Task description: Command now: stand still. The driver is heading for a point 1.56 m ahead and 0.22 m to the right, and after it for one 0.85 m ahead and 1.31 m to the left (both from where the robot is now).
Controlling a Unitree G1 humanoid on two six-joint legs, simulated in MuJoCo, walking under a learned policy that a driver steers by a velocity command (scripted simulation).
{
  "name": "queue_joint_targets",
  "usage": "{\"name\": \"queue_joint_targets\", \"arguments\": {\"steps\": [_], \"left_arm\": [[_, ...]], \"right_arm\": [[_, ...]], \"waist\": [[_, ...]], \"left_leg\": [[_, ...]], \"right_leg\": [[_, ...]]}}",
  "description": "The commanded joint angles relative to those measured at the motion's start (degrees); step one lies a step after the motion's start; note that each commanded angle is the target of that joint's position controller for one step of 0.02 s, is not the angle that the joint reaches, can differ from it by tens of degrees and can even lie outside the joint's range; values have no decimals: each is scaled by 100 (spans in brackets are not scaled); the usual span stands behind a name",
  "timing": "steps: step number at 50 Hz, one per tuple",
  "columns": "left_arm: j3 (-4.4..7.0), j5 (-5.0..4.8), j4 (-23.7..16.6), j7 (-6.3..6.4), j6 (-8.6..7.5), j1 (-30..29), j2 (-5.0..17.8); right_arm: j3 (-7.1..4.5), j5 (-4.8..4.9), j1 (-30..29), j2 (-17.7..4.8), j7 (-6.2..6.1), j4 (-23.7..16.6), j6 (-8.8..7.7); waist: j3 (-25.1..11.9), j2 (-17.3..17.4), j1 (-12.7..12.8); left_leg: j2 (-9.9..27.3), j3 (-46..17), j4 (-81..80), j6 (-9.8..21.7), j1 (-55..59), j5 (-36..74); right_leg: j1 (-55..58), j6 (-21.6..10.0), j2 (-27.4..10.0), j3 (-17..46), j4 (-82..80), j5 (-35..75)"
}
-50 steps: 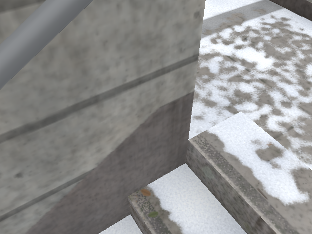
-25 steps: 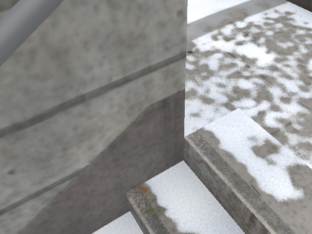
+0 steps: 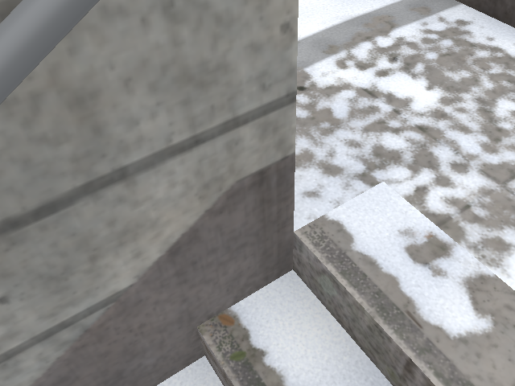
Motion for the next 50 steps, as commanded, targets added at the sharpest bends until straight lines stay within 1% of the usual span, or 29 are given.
{"name": "queue_joint_targets", "arguments": {"steps": [1, 2, 3, 4, 5, 7, 8, 11, 12, 14, 15, 16, 18, 19, 20, 21, 22, 24, 28, 29, 31, 32, 36, 37, 39, 40, 42, 49, 50], "left_arm": [[117, -34, -122, 41, -46, 19, 735], [130, 29, -79, -20, -25, -54, 823], [128, 28, -64, -45, -19, -46, 819], [92, 16, -51, -38, -18, -56, 770], [81, 2, -2, -28, -42, 12, 735], [73, 2, 76, -32, -65, 59, 749], [47, -26, 94, -25, -50, 80, 654], [26, -17, 140, -21, -57, 86, 692], [40, -19, 128, -20, -60, 97, 716], [40, -16, 161, -25, -77, 141, 743], [62, 10, 196, -17, -88, 180, 810], [78, 46, 152, -23, -124, 65, 796], [80, 23, 160, -36, -162, 67, 766], [79, 4, 173, -31, -172, 71, 775], [87, 2, 182, -27, -172, 88, 786], [85, -28, 260, 28, -214, 178, 777], [75, -33, 278, 45, -229, 211, 754], [64, -9, 303, 63, -247, 206, 746], [21, 11, 270, 55, -265, 98, 694], [22, -6, 273, 65, -252, 148, 706], [4, 7, 267, 59, -251, 149, 693], [25, -25, 321, 22, -301, 269, 744], [20, -28, 312, -3, -349, 246, 720], [4, -65, 283, 9, -349, 178, 672], [3, -59, 270, 21, -352, 169, 686], [-2, -55, 266, 40, -371, 132, 673], [-3, -63, 270, 47, -391, 181, 678], [-4, -60, 253, 55, -391, 208, 664], [2, -61, 254, 41, -374, 254, 683]], "right_arm": [[-83, -28, 304, -460, -43, -58, -77], [-105, -20, 267, -539, 4, -46, -68], [-104, -20, 275, -514, 26, -15, -71], [-93, -39, 304, -468, 12, 48, -68], [-138, -63, 295, -561, 50, 73, -66], [-136, -61, 365, -506, 91, 138, -91], [-114, -77, 350, -432, 109, 164, -94], [-119, -85, 302, -489, 131, 205, -112], [-86, -84, 312, -428, 125, 252, -108], [-80, -78, 289, -468, 124, 278, -124], [-78, -29, 416, -434, 122, 344, -166], [-100, -36, 416, -486, 125, 349, -225], [-105, -40, 401, -476, 124, 387, -263], [-115, -49, 336, -484, 123, 365, -260], [-112, -44, 349, -444, 110, 352, -259], [-120, -55, 376, -511, 77, 335, -247], [-116, -57, 422, -483, 63, 350, -238], [-115, -56, 445, -460, 69, 368, -239], [-90, -55, 380, -435, 83, 375, -213], [-71, -56, 438, -388, 52, 415, -229], [-62, -39, 490, -359, 42, 467, -232], [-105, -26, 556, -452, 79, 469, -265], [-116, -35, 567, -403, 121, 487, -297], [-126, -58, 516, -405, 119, 464, -269], [-136, -57, 513, -407, 116, 458, -257], [-144, -33, 517, -421, 114, 467, -263], [-147, -24, 556, -398, 113, 492, -267], [-158, -26, 576, -386, 107, 526, -266], [-154, -47, 586, -365, 107, 526, -258]], "waist": [[43, -199, -47], [68, -159, -49], [22, -176, -46], [60, -199, -57], [48, -220, -1], [57, -236, -23], [39, -259, 7], [79, -238, 14], [84, -224, 29], [116, -166, 28], [203, -165, 0], [126, -101, -26], [81, -120, -11], [72, -174, -24], [79, -129, -26], [193, -49, -65], [131, -61, -64], [75, -124, -74], [3, -189, -69], [9, -104, -52], [56, -133, -43], [232, -162, -58], [230, -170, -60], [168, -168, -74], [187, -164, -74], [227, -143, -105], [188, -145, -93], [151, -182, -91], [110, -208, -61]], "left_leg": [[293, -188, -307, 128, -397, 1088], [284, -196, -335, 160, -393, 1077], [291, -195, -364, 173, -342, 1087], [301, -196, -362, 170, -314, 1153], [291, -218, -318, 180, -352, 1163], [306, -224, -381, 184, -358, 1136], [323, -212, -413, 175, -352, 1132], [337, -261, -501, 194, -281, 1162], [355, -309, -548, 223, -282, 1154], [369, -343, -591, 244, -216, 1195], [379, -327, -583, 262, -215, 1264], [341, -280, -631, 233, -193, 1190], [354, -304, -667, 245, -99, 1222], [379, -310, -631, 264, -39, 1298], [370, -323, -616, 266, -21, 1320], [361, -357, -618, 260, 8, 1417], [369, -364, -609, 266, 66, 1444], [369, -388, -593, 282, 127, 1461], [316, -387, -535, 263, 181, 1501], [316, -386, -562, 240, 154, 1458], [293, -392, -600, 206, 153, 1387], [293, -364, -536, 206, 97, 1410], [293, -387, -521, 224, 107, 1487], [301, -417, -563, 209, 172, 1414], [297, -433, -576, 204, 187, 1429], [277, -433, -590, 209, 207, 1540], [279, -431, -579, 218, 273, 1610], [260, -424, -561, 223, 252, 1629], [276, -424, -545, 219, 225, 1528]], "right_leg": [[478, 435, -1176, 931, -173, 2218], [428, 468, -1214, 933, -123, 2299], [422, 468, -1217, 933, -122, 2294], [335, 456, -1204, 959, -114, 2259], [386, 445, -1177, 978, -156, 2216], [371, 398, -1177, 949, -114, 2069], [400, 376, -1154, 947, -194, 1820], [335, 349, -1156, 977, -249, 1624], [342, 321, -1170, 974, -288, 1482], [290, 301, -1176, 983, -307, 1427], [225, 241, -1193, 993, -229, 1743], [229, 248, -1162, 963, -216, 1653], [191, 242, -1162, 953, -222, 1563], [152, 259, -1165, 954, -259, 1616], [136, 274, -1177, 932, -224, 1648], [21, 218, -1190, 910, -125, 1678], [7, 209, -1194, 906, -108, 1652], [-16, 173, -1175, 882, -62, 1567], [-75, 200, -1140, 869, -11, 1502], [-24, 197, -1155, 875, 26, 1518], [-62, 179, -1152, 880, 0, 1264], [-179, 211, -1122, 849, 7, 1120], [-200, 225, -1147, 848, 17, 1158], [-216, 197, -1145, 841, -27, 1110], [-215, 197, -1147, 841, -36, 1118], [-255, 216, -1145, 823, -3, 1142], [-260, 237, -1151, 817, 0, 1160], [-192, 248, -1174, 811, 49, 1344], [-132, 232, -1182, 830, 23, 1376]]}}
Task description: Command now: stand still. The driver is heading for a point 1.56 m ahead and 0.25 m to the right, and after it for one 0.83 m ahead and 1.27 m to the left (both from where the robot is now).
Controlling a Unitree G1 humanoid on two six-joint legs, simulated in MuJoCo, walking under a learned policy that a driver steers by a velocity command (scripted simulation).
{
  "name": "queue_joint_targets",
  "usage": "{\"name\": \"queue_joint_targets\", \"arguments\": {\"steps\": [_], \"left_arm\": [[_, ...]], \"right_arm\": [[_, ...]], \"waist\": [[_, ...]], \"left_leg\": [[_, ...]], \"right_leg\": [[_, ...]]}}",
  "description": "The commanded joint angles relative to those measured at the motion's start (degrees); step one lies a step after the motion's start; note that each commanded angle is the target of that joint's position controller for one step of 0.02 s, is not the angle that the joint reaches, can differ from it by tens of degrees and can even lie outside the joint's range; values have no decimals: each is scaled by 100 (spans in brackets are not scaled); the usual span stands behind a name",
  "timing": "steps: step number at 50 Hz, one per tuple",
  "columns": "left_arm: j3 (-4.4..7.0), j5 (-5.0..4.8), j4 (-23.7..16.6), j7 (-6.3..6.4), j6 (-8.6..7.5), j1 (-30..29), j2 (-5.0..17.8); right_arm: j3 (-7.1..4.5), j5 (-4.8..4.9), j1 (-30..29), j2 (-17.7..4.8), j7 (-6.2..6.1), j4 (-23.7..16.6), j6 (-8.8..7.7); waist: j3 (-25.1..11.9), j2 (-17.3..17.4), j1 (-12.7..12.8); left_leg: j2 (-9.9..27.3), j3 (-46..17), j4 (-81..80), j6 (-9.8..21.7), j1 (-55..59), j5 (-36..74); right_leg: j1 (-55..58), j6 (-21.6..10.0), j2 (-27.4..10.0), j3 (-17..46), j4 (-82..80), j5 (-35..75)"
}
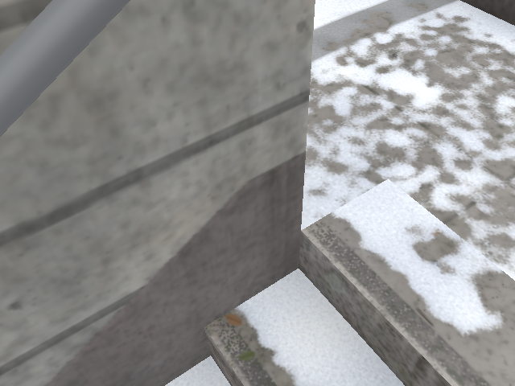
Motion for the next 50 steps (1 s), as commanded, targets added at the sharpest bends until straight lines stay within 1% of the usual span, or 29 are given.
{"name": "queue_joint_targets", "arguments": {"steps": [1, 7, 8, 9, 16, 17, 21, 22, 23, 27, 28, 31, 34, 35, 36, 37, 39, 50], "left_arm": [[102, 5, -143, 6, -17, 155, 613], [112, 12, -154, 7, -9, 160, 602], [106, 20, -184, 17, 12, 91, 590], [125, 60, -164, 8, 15, 165, 647], [125, 46, -142, -2, 22, 197, 630], [141, 34, -104, 1, 33, 257, 649], [145, 47, -90, 2, 51, 277, 639], [141, 58, -79, -11, 39, 243, 639], [153, 58, -64, -11, 37, 259, 659], [158, 32, -40, -10, 24, 295, 655], [157, 47, -87, -19, 71, 185, 662], [160, 53, -87, -17, 97, 186, 661], [163, 56, -71, -16, 96, 199, 661], [171, 57, -93, -31, 104, 176, 677], [175, 60, -95, -36, 108, 160, 678], [170, 77, -81, -60, 101, 210, 639], [178, 72, -79, -77, 95, 174, 640], [200, 61, -76, -84, 62, 143, 641]], "right_arm": [[-84, -14, 417, -480, -13, -87, -23], [-91, -4, 404, -491, -17, -91, -17], [-75, -4, 378, -475, -34, -84, 0], [-69, 22, 416, -476, -38, -66, -28], [-59, 26, 383, -495, -37, -71, -30], [-70, 27, 419, -526, -42, -62, -25], [-66, 27, 410, -512, -45, -66, -15], [-78, 32, 343, -556, -12, -97, 2], [-81, 29, 343, -553, 1, -128, -1], [-87, 26, 357, -540, 6, -126, -26], [-98, 11, 298, -558, 15, -132, -21], [-117, 8, 270, -613, 28, -122, -14], [-114, 5, 276, -585, 35, -90, -6], [-106, 23, 286, -558, 27, -48, 2], [-104, 22, 277, -558, 24, -40, 4], [-95, 29, 312, -495, 42, -12, -3], [-102, 26, 275, -523, 59, 0, -17], [-125, 25, 269, -511, 55, 83, -68]], "waist": [[111, -94, 21], [166, -67, 16], [117, -25, 32], [185, -38, 52], [184, -99, 51], [207, -95, 53], [227, -107, 59], [244, -180, 43], [263, -158, 27], [213, -88, 29], [133, -127, 42], [119, -160, 47], [176, -101, 54], [142, -86, 59], [175, -81, 56], [179, -80, 68], [254, -72, 63], [195, -71, 64]], "left_leg": [[696, -554, -105, -157, -72, 1328], [683, -547, -95, -171, -143, 1264], [676, -567, -131, -171, -132, 1210], [663, -536, -94, -158, -202, 1268], [656, -517, -61, -160, -226, 1166], [692, -520, -85, -138, -254, 1103], [683, -521, -87, -146, -312, 1021], [675, -526, -61, -129, -285, 1074], [685, -521, -90, -125, -289, 1086], [681, -506, -90, -126, -255, 1112], [692, -506, -116, -101, -286, 1095], [698, -494, -145, -91, -277, 1079], [699, -493, -169, -102, -296, 1044], [716, -490, -159, -89, -287, 1021], [716, -493, -165, -91, -307, 1003], [703, -467, -182, -125, -297, 915], [711, -484, -200, -127, -335, 918], [741, -506, -238, -113, -321, 1014]], "right_leg": [[-53, -145, -753, 639, -213, 1568], [-49, -148, -756, 652, -238, 1578], [-11, -167, -767, 677, -228, 1555], [13, -137, -771, 685, -176, 1632], [-10, -120, -771, 710, -177, 1664], [10, -131, -804, 724, -184, 1661], [42, -142, -803, 743, -195, 1654], [-33, -133, -788, 739, -237, 1645], [-49, -146, -797, 738, -248, 1656], [-6, -147, -798, 731, -270, 1663], [78, -129, -805, 741, -272, 1682], [79, -149, -786, 750, -298, 1636], [46, -163, -778, 756, -344, 1451], [68, -169, -776, 764, -400, 1409], [59, -173, -771, 766, -416, 1366], [40, -145, -745, 762, -480, 1189], [13, -142, -737, 769, -525, 1106], [132, -148, -746, 760, -503, 1386]]}}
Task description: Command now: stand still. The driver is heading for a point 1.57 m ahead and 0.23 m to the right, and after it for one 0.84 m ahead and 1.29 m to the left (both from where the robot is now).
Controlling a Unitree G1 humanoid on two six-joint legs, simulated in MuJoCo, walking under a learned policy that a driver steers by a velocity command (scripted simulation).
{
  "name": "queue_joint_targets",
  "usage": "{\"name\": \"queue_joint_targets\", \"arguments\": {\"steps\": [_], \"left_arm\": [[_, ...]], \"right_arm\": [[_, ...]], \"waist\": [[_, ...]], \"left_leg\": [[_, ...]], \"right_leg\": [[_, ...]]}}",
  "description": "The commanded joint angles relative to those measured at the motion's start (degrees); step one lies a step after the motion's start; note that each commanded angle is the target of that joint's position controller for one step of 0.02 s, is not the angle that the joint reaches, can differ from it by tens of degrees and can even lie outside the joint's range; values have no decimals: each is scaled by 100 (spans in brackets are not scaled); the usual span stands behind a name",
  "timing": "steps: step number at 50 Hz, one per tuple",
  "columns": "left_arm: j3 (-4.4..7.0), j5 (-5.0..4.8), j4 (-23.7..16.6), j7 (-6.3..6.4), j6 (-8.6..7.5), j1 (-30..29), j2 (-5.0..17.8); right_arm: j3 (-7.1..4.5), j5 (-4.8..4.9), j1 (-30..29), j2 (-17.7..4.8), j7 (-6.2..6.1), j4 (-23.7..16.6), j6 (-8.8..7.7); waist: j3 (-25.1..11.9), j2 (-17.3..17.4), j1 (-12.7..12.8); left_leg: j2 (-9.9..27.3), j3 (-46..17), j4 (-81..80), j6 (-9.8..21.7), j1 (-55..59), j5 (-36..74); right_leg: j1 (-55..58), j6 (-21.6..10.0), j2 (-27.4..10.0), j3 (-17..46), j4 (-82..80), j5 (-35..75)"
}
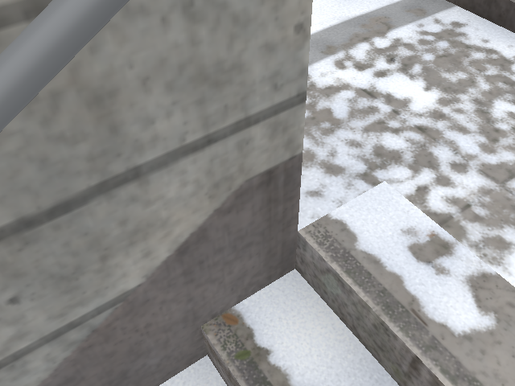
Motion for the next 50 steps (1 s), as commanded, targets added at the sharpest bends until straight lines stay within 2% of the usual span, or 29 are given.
{"name": "queue_joint_targets", "arguments": {"steps": [1, 9, 10, 11, 19, 20, 21, 23, 31, 32, 36, 37, 39, 41, 42, 46, 50], "left_arm": [[97, -3, -139, 15, -44, 92, 612], [101, -5, -120, 11, -65, 109, 616], [108, -6, -120, 9, -60, 123, 630], [107, -25, -101, 44, -55, 94, 643], [83, -15, -118, 78, -39, 22, 619], [87, -13, -116, 75, -32, 40, 638], [82, -14, -107, 77, -36, 33, 629], [89, -16, -96, 70, -42, 67, 655], [82, -14, -111, 67, -41, -12, 653], [81, 3, -125, 30, -43, 17, 634], [96, -3, -92, 18, -68, 40, 638], [106, -5, -112, 8, -60, 55, 662], [103, -23, -101, 55, -62, 26, 668], [101, -21, -118, 56, -67, -5, 665], [96, 0, -144, 25, -59, 0, 634], [115, -3, -126, 1, -57, 38, 659], [106, -20, -109, 61, -61, 21, 663]], "right_arm": [[-88, 3, 365, -502, -16, -66, -40], [-105, 0, 395, -483, -13, -22, -56], [-98, 9, 402, -428, -25, -37, -56], [-114, -17, 327, -529, -35, -99, -57], [-123, -18, 325, -560, -41, -125, -16], [-109, -11, 320, -507, -49, -143, -14], [-118, -16, 311, -561, -40, -127, -11], [-115, -12, 318, -522, -38, -151, -18], [-113, -8, 242, -594, -21, -139, -11], [-96, 22, 300, -500, -12, -82, -12], [-121, -12, 267, -578, 16, -109, -48], [-109, 12, 300, -500, -1, -84, -46], [-142, -19, 238, -657, -10, -137, -50], [-136, -7, 241, -618, -7, -135, -48], [-108, 26, 299, -501, -8, -71, -38], [-113, 10, 301, -478, -9, -76, -48], [-147, -15, 260, -634, -16, -133, -49]], "waist": [[209, -77, 1], [195, -87, -15], [199, -30, -6], [256, -30, -17], [140, -112, -23], [161, -46, -8], [156, -107, -18], [204, -54, -16], [180, -87, -15], [107, -86, -3], [265, -91, -28], [197, -29, -8], [181, -94, -26], [144, -101, -27], [43, -81, -6], [196, -34, -13], [153, -117, -30]], "left_leg": [[605, -454, -203, -28, -279, 914], [613, -441, -181, -27, -243, 1000], [598, -453, -164, -41, -260, 995], [600, -486, -173, -30, -293, 1083], [600, -475, -192, -14, -169, 1064], [589, -486, -183, -29, -191, 1049], [600, -475, -198, -18, -164, 1058], [589, -481, -174, -32, -196, 1068], [601, -491, -223, -13, -162, 1044], [600, -452, -216, -31, -116, 940], [590, -467, -231, -46, -202, 980], [596, -475, -199, -44, -194, 971], [614, -498, -217, -12, -178, 1088], [609, -496, -205, -9, -160, 1106], [604, -460, -213, -28, -107, 971], [593, -473, -197, -49, -209, 967], [609, -497, -204, -19, -164, 1101]], "right_leg": [[53, -78, -880, 726, -196, 1150], [62, -60, -882, 709, -164, 1336], [75, -42, -892, 698, -138, 1338], [44, -65, -916, 701, -64, 1473], [-3, -99, -898, 713, -46, 1322], [-1, -84, -911, 709, -32, 1295], [-30, -98, -900, 723, -55, 1284], [-35, -75, -908, 706, -49, 1278], [-47, -106, -903, 735, -84, 1197], [-25, -75, -886, 734, -164, 1092], [-74, -60, -867, 716, -165, 1079], [-17, -44, -882, 710, -182, 1083], [-20, -88, -896, 718, -110, 1271], [4, -91, -900, 713, -85, 1327], [43, -71, -889, 722, -151, 1198], [6, -42, -878, 707, -169, 1132], [-6, -84, -893, 714, -88, 1317]]}}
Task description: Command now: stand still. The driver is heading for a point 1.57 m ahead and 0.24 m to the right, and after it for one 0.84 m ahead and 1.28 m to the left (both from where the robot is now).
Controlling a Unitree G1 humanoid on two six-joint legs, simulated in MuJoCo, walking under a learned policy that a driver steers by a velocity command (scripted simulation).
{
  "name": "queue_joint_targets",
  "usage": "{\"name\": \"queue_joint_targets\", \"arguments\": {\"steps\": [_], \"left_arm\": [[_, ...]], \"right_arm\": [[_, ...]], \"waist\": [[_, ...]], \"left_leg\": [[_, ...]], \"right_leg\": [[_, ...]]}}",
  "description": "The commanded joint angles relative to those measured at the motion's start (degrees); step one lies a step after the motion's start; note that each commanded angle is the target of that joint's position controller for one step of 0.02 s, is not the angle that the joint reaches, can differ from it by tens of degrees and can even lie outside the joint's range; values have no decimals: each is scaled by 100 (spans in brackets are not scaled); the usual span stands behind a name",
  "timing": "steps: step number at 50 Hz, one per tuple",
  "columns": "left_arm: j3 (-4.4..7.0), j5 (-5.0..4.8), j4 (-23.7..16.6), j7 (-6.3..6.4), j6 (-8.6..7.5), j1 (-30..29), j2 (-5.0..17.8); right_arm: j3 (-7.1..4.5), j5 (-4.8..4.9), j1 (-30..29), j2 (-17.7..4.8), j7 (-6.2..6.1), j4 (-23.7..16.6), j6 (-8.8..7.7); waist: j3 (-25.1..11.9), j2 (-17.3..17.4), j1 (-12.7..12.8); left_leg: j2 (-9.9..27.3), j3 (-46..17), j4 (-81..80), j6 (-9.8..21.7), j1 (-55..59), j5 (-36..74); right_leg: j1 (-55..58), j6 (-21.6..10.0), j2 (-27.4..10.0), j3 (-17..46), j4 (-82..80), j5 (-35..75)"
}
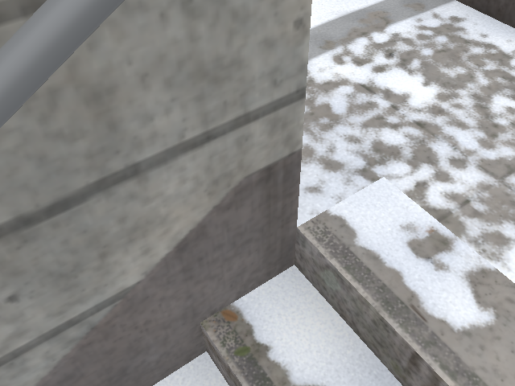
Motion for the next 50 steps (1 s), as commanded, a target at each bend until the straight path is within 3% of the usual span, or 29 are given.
{"name": "queue_joint_targets", "arguments": {"steps": [1, 4, 7, 10, 13, 18, 21, 23, 24, 28, 32, 35, 39, 43, 46, 50], "left_arm": [[89, -4, -142, 40, -43, 83, 624], [83, 17, -171, 4, -34, 71, 595], [101, 14, -155, -21, -32, 101, 624], [91, -4, -131, 37, -35, 100, 627], [84, 19, -177, 5, -29, 56, 601], [104, 11, -129, -7, -38, 125, 624], [96, -6, -141, 37, -40, 75, 635], [94, -2, -151, 37, -45, 58, 632], [89, 17, -181, 2, -36, 45, 603], [108, 13, -162, -22, -34, 89, 633], [99, -5, -144, 36, -39, 73, 640], [91, 19, -185, 1, -34, 40, 609], [110, 14, -165, -22, -32, 81, 639], [101, -5, -146, 35, -36, 69, 642], [93, 19, -188, 0, -33, 33, 614], [113, 14, -169, -23, -31, 72, 643]], "right_arm": [[-105, -5, 348, -597, -15, -111, -31], [-69, 34, 386, -456, -13, -46, -16], [-74, 20, 379, -451, -12, -59, -26], [-108, -8, 327, -624, -16, -111, -29], [-72, 33, 366, -475, -13, -50, -13], [-84, 4, 337, -507, -2, -94, -40], [-113, -4, 314, -626, -15, -115, -33], [-108, 0, 323, -594, -13, -112, -30], [-78, 35, 362, -475, -11, -52, -20], [-82, 21, 358, -467, -10, -56, -32], [-115, -3, 310, -628, -14, -117, -34], [-79, 36, 358, -480, -11, -53, -20], [-83, 20, 351, -473, -9, -57, -30], [-117, -5, 298, -639, -14, -115, -34], [-81, 36, 349, -484, -9, -50, -20], [-85, 21, 343, -477, -9, -56, -32]], "waist": [[86, -91, -6], [0, -56, 17], [139, -16, 10], [110, -88, -2], [10, -58, 17], [208, -19, 11], [103, -96, -6], [76, -82, -8], [-9, -64, 13], [139, -15, 9], [89, -94, -6], [-18, -61, 13], [143, -12, 8], [100, -90, -6], [-12, -60, 12], [141, -14, 7]], "left_leg": [[643, -474, -167, -31, -159, 1082], [635, -437, -174, -51, -113, 949], [624, -451, -157, -68, -204, 941], [644, -478, -174, -35, -173, 1068], [635, -444, -180, -52, -109, 939], [612, -468, -179, -86, -222, 955], [644, -486, -174, -36, -159, 1080], [640, -481, -171, -36, -143, 1084], [635, -448, -177, -52, -101, 956], [624, -461, -163, -70, -201, 952], [642, -487, -173, -39, -153, 1086], [633, -449, -176, -55, -97, 957], [623, -465, -164, -73, -201, 948], [642, -493, -176, -41, -162, 1083], [632, -455, -178, -57, -100, 957], [622, -470, -164, -75, -201, 951]], "right_leg": [[39, -124, -855, 667, -139, 1355], [67, -106, -846, 683, -201, 1229], [30, -77, -838, 669, -219, 1161], [21, -120, -853, 675, -149, 1330], [52, -107, -842, 688, -212, 1188], [-21, -73, -833, 673, -202, 1124], [17, -120, -850, 678, -152, 1329], [36, -125, -853, 673, -137, 1345], [67, -104, -842, 685, -202, 1231], [34, -75, -834, 671, -222, 1168], [26, -117, -850, 679, -144, 1356], [71, -101, -842, 687, -196, 1247], [28, -74, -831, 674, -224, 1153], [26, -118, -847, 680, -150, 1336], [71, -101, -839, 688, -201, 1232], [31, -74, -829, 675, -225, 1152]]}}
Next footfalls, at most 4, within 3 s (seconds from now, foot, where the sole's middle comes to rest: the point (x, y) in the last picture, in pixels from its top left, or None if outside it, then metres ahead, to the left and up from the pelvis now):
none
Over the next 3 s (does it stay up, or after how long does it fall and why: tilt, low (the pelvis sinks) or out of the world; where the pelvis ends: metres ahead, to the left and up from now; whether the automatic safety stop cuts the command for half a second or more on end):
stays up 0.00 0.00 0.00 its command is cut before an obstacle from the start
